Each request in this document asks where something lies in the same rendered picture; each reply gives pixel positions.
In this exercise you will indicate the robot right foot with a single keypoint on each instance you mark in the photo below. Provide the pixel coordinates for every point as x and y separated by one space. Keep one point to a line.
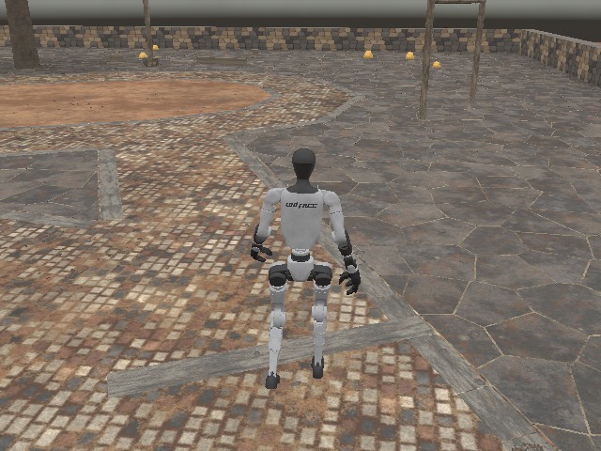
317 370

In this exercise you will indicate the left robot hand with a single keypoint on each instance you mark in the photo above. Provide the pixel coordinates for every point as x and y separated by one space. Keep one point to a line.
255 255

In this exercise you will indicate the right robot upper arm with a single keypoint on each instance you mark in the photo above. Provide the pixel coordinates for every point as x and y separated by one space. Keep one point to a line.
332 200

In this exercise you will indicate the right robot hand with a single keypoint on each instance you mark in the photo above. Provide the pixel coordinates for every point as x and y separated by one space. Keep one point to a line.
355 281

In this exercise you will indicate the left robot forearm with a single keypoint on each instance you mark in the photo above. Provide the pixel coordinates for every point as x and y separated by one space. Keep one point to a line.
257 241

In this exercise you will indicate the left robot upper arm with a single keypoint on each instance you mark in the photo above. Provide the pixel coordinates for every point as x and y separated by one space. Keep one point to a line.
272 198

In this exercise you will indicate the right robot forearm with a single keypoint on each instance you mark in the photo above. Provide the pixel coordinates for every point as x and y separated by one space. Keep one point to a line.
347 255

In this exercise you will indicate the left robot shin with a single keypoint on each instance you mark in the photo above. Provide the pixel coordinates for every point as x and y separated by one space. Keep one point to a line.
275 344

